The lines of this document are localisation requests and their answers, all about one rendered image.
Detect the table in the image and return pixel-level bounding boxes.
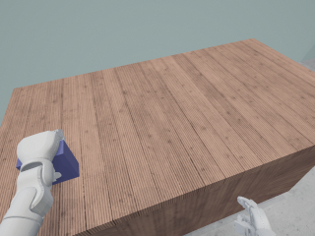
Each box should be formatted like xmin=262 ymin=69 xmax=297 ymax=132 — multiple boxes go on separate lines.
xmin=0 ymin=38 xmax=315 ymax=236

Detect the robot left hand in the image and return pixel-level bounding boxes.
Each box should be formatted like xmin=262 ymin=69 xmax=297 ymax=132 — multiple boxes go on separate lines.
xmin=17 ymin=129 xmax=67 ymax=182

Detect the sponge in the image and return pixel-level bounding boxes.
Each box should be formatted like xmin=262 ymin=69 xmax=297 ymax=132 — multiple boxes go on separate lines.
xmin=16 ymin=140 xmax=80 ymax=185

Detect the robot right hand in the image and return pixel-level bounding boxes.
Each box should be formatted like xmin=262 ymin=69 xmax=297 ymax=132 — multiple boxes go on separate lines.
xmin=234 ymin=196 xmax=273 ymax=236

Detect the robot left forearm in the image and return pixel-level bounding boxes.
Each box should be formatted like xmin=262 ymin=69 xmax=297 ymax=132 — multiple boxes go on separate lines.
xmin=0 ymin=158 xmax=53 ymax=236

